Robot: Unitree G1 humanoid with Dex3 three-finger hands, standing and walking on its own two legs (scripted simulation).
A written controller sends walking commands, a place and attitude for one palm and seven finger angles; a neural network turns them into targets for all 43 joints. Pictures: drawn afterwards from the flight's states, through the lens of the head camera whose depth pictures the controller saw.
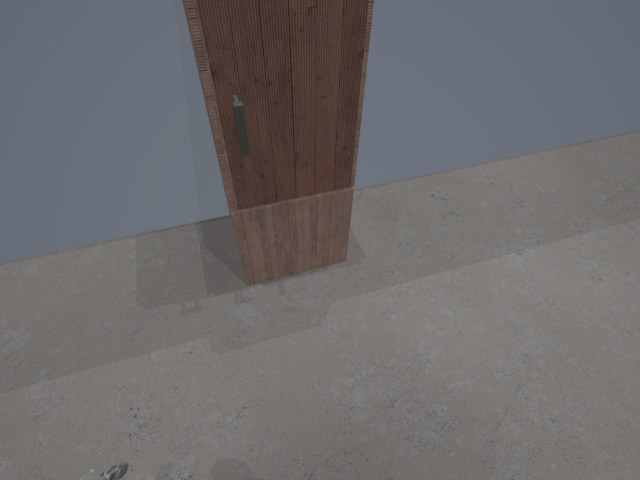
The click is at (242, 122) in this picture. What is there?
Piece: cupboard door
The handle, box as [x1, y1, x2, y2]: [232, 95, 249, 156]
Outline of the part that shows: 232,95 234,101 232,102 240,150 242,156 249,154 249,148 243,106 241,101 237,99 236,95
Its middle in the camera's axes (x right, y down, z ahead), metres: -0.20 -0.27 +0.94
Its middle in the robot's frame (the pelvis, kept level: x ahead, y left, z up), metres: +0.88 +0.25 -0.05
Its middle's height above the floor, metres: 0.72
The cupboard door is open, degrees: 0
